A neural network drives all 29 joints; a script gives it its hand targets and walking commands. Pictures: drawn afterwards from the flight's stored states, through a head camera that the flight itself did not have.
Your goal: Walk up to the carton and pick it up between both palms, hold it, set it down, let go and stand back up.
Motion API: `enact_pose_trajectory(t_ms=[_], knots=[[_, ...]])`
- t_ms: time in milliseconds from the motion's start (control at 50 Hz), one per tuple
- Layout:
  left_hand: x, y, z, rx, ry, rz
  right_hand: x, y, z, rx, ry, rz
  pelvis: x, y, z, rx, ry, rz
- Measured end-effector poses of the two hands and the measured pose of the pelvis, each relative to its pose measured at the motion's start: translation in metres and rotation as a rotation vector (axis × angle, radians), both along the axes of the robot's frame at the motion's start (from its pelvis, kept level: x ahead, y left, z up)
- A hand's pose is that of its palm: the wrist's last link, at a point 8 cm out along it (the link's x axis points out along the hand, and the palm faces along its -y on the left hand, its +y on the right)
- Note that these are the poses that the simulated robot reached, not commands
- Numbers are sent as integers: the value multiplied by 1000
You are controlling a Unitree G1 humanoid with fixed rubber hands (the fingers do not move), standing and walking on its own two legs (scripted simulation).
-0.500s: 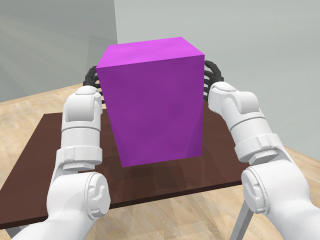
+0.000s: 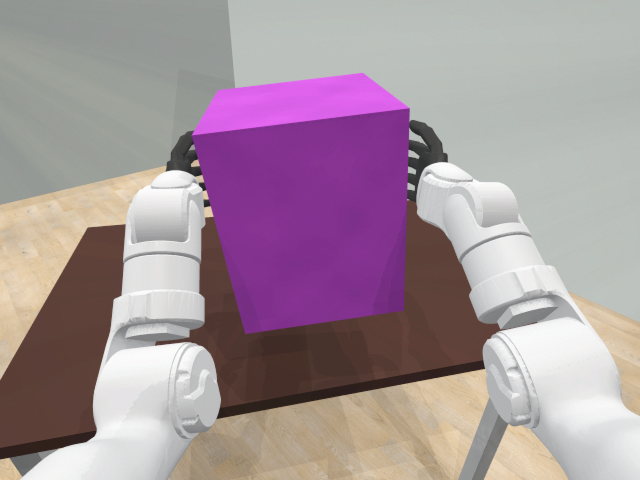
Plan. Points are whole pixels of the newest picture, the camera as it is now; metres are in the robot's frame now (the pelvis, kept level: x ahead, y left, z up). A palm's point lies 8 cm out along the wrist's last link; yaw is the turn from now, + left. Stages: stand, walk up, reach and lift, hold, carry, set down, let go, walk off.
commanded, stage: hold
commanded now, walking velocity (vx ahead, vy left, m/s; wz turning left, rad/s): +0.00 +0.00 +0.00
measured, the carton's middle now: (307, 196) +0.40 +0.01 +0.26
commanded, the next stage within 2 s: set down in 0.22 s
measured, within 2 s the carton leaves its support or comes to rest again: neither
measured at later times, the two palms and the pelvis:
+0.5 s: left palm (185, 171) +0.38 +0.16 +0.30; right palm (428, 162) +0.37 -0.13 +0.31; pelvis +0.01 +0.00 +0.00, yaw +0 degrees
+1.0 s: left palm (202, 212) +0.41 +0.15 +0.23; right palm (416, 225) +0.39 -0.14 +0.21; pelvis +0.02 +0.00 +0.00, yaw +2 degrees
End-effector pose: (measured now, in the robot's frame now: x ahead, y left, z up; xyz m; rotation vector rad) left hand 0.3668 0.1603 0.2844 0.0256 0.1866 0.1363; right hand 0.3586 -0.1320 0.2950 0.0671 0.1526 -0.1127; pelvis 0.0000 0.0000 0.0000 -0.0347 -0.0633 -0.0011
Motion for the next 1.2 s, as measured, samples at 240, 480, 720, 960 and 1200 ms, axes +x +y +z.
enact_pose_trajectory(t_ms=[240,480,720,960,1200], knots=[[0,0,0,-3,-1,2,0,0,-1,-2,0,1,0,0,0,0,1,0],[16,-2,15,-15,-74,5,14,-1,16,3,-80,-8,5,0,1,9,-8,9],[35,7,-25,2,-97,4,33,9,-32,8,-120,-5,13,-3,2,16,-72,28],[40,-6,-50,40,-89,-6,34,-3,-79,31,-119,-23,18,1,0,9,-68,41],[45,-18,-55,43,-43,-18,35,-15,-82,13,-82,-35,15,2,1,19,-56,10]])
